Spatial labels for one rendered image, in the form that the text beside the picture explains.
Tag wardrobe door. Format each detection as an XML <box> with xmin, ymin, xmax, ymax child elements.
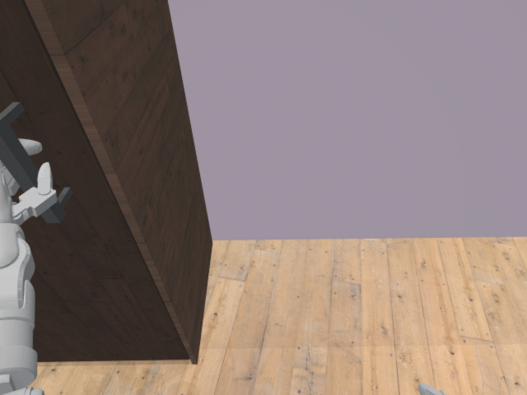
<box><xmin>0</xmin><ymin>0</ymin><xmax>189</xmax><ymax>362</ymax></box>

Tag handle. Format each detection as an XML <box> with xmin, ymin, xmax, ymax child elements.
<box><xmin>0</xmin><ymin>102</ymin><xmax>73</xmax><ymax>223</ymax></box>

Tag robot left forearm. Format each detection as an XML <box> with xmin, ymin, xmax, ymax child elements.
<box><xmin>0</xmin><ymin>223</ymin><xmax>37</xmax><ymax>395</ymax></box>

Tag left robot hand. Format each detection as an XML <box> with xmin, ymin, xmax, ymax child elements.
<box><xmin>0</xmin><ymin>138</ymin><xmax>57</xmax><ymax>225</ymax></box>

